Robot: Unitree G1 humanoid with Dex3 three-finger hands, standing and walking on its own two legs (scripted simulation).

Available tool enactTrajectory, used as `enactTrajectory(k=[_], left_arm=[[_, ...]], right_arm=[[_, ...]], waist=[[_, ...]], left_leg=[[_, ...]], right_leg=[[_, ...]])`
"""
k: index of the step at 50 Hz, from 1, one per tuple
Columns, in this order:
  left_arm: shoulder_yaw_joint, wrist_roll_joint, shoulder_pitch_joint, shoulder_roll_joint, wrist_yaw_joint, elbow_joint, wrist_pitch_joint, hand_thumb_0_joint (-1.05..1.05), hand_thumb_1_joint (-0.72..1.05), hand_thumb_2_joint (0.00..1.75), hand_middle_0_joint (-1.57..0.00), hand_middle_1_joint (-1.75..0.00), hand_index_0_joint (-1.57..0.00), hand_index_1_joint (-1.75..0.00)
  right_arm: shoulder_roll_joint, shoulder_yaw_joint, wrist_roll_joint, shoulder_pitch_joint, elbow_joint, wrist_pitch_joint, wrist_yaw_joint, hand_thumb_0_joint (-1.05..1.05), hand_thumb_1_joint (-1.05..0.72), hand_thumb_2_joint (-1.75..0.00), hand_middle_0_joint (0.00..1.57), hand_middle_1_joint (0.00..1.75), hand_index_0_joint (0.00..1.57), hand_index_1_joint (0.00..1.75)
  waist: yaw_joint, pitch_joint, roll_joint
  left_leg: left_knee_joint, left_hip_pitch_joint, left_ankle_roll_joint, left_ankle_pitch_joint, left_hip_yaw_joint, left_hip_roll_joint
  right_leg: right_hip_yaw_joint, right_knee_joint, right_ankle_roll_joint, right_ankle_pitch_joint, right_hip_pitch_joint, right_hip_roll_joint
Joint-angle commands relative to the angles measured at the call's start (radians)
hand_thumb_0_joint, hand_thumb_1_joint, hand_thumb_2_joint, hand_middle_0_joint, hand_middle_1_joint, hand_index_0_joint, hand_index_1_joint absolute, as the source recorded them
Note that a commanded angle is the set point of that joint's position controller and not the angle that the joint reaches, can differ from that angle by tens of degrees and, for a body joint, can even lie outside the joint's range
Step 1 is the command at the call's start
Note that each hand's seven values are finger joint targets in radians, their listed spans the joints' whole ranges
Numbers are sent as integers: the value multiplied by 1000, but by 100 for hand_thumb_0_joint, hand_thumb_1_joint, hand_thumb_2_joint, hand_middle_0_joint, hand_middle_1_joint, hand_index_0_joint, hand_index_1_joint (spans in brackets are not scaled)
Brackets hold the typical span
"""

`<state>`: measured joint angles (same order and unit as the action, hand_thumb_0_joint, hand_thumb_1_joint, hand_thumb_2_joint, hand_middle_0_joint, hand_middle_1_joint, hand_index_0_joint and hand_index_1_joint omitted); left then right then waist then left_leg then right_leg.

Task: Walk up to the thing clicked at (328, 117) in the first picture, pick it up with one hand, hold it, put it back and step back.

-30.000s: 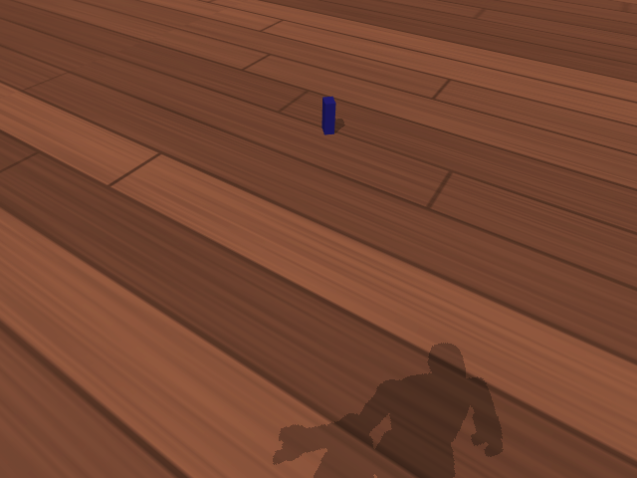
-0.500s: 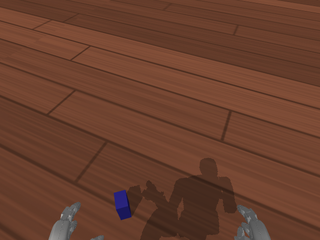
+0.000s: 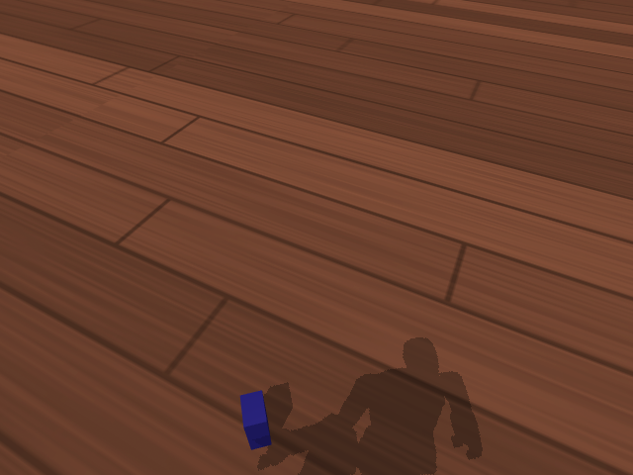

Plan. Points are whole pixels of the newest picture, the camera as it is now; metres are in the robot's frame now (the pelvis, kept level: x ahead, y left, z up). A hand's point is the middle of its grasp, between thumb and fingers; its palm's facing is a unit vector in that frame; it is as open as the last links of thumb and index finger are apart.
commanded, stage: stand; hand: left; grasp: from the side
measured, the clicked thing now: (256, 421) +0.43 +0.16 -0.67
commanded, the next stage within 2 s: step back in 1.68 s
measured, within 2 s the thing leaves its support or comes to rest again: neither
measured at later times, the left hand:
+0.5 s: hand out of the picture +0.03 +0.24 -0.15, palm faces -0.02 -0.94 -0.35, open 7.4 cm
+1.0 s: hand out of the picture +0.08 +0.23 -0.15, palm faces -0.02 -0.94 -0.35, open 7.4 cm
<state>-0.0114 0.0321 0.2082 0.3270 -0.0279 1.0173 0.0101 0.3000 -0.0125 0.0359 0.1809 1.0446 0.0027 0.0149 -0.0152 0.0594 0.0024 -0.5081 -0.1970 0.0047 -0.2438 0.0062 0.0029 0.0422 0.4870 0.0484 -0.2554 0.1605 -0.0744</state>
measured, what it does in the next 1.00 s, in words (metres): stands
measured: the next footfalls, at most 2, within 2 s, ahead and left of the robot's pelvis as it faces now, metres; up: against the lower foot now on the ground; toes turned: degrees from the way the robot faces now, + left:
none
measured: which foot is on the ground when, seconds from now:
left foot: down 0.00-1.00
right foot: down 0.00-1.00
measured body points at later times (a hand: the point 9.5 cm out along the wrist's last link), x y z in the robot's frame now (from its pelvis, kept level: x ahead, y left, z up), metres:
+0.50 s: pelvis -0.01 -0.01 +0.01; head -0.01 -0.01 +0.46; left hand +0.03 +0.28 -0.13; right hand +0.04 -0.31 -0.13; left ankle +0.02 +0.12 -0.74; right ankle +0.01 -0.15 -0.74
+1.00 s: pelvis +0.00 -0.02 +0.01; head +0.00 -0.02 +0.46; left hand +0.08 +0.28 -0.12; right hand +0.07 -0.31 -0.13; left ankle +0.02 +0.12 -0.74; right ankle +0.01 -0.15 -0.74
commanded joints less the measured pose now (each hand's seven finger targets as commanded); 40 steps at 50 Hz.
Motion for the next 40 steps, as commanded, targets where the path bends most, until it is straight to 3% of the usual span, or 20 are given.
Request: enactTrajectory(k=[1, 3, 9, 13, 15, 17, 20, 26, 32, 36, 40], left_arm=[[-31, -3, -42, 184, -3, -7, -29, 0, 90, 90, -20, -30, -20, -30], [-30, 0, -39, 191, 0, 17, -31, 0, 90, 90, -20, -30, -20, -30], [-30, -1, -65, 209, 0, 46, -40, 0, 90, 90, -20, -30, -20, -30], [-27, -2, -70, 205, 1, 58, -43, 0, 90, 90, -20, -30, -20, -30], [-26, -3, -70, 206, 2, 62, -42, 0, 90, 90, -20, -30, -20, -30], [-25, -4, -69, 202, 2, 65, -44, 0, 90, 90, -20, -30, -20, -30], [-27, -4, -71, 212, 2, 75, -41, 0, 90, 90, -20, -30, -20, -30], [-28, -11, -83, 204, 4, 84, -41, 0, 90, 90, -20, -30, -20, -30], [-27, -11, -94, 202, 6, 89, -38, 0, 90, 90, -20, -30, -20, -30], [-29, -15, -108, 205, 7, 88, -43, 0, 90, 90, -20, -30, -20, -30], [-28, -17, -116, 204, 9, 87, -45, 0, 90, 90, -20, -30, -20, -30]], right_arm=[[215, -52, -9, -59, -36, 17, 8, 0, -90, -90, 20, 30, 20, 30], [216, -52, -10, -72, -25, 14, 4, 0, -90, -90, 20, 30, 20, 30], [206, -52, -13, -55, 7, 9, -3, 0, -90, -90, 20, 30, 20, 30], [196, -47, -13, -57, 19, 10, -6, 0, -90, -90, 20, 30, 20, 30], [205, -46, -14, -56, 23, 9, -6, 0, -90, -90, 20, 30, 20, 30], [211, -45, -16, -64, 25, 11, -7, 0, -90, -90, 20, 30, 20, 30], [212, -41, -16, -63, 33, 6, -7, 0, -90, -90, 20, 30, 20, 30], [220, -36, -17, -64, 42, 14, -4, 0, -90, -90, 20, 30, 20, 30], [227, -33, -19, -76, 48, 15, -1, 0, -90, -90, 20, 30, 20, 30], [226, -31, -20, -73, 52, 20, 0, 0, -90, -90, 20, 30, 20, 30], [231, -30, -20, -79, 56, 21, 0, 0, -90, -90, 20, 30, 20, 30]], waist=[[2, -7, -42], [-3, 18, -21], [15, -10, 8], [14, -6, 10], [14, 3, 0], [12, -24, -11], [8, 4, 2], [8, -36, -14], [6, -37, -6], [11, -62, -9], [12, -67, -4]], left_leg=[[223, -32, 21, -37, 131, -106], [236, -48, 16, -75, 134, -101], [212, 8, 15, -29, 107, -91], [209, 17, 15, 14, 101, -93], [210, 1, 15, -14, 101, -91], [203, 32, 17, 39, 100, -101], [215, -12, 16, -19, 100, -94], [217, 13, 16, 70, 97, -107], [225, 32, 13, 93, 93, -111], [217, 62, 12, 194, 86, -119], [223, 78, 6, 209, 80, -123]], right_leg=[[-46, -120, -56, 15, -17, -40], [-46, -144, -54, -35, -5, -37], [-76, -204, -54, -79, 19, -57], [-78, -211, -52, -66, 19, -61], [-82, -220, -51, -92, 20, -61], [-81, -212, -53, -30, 6, -64], [-83, -221, -51, -85, 3, -61], [-81, -199, -56, 30, -39, -66], [-70, -203, -54, 45, -34, -61], [-72, -196, -52, 150, -59, -68], [-74, -202, -49, 167, -63, -68]])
